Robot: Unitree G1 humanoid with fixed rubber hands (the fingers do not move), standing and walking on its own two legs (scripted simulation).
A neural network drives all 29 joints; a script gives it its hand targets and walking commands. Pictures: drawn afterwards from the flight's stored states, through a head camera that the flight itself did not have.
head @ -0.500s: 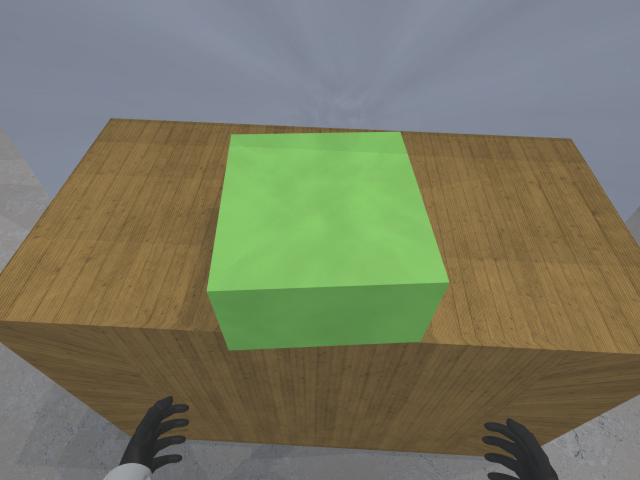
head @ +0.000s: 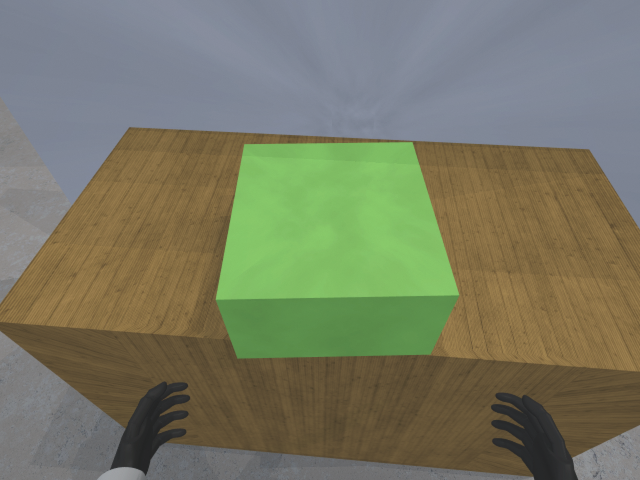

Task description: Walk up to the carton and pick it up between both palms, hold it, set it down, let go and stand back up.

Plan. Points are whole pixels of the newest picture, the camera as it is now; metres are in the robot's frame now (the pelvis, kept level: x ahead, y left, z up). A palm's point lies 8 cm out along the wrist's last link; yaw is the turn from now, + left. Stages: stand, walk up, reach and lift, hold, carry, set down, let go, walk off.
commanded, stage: reach and lift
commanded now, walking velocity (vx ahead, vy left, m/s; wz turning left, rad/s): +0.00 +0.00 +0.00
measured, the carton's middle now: (331, 242) +0.47 +0.02 +0.00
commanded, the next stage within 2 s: none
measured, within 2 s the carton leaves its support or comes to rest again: neither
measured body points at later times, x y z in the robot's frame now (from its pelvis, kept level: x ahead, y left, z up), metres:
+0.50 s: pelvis +0.00 +0.00 +0.00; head +0.00 +0.00 +0.45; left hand +0.22 +0.24 +0.01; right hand +0.23 -0.23 +0.01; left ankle -0.01 +0.12 -0.75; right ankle -0.01 -0.12 -0.75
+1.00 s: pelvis +0.00 +0.00 +0.00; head +0.01 +0.00 +0.45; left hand +0.31 +0.24 +0.07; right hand +0.32 -0.24 +0.06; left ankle -0.01 +0.12 -0.75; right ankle -0.01 -0.13 -0.75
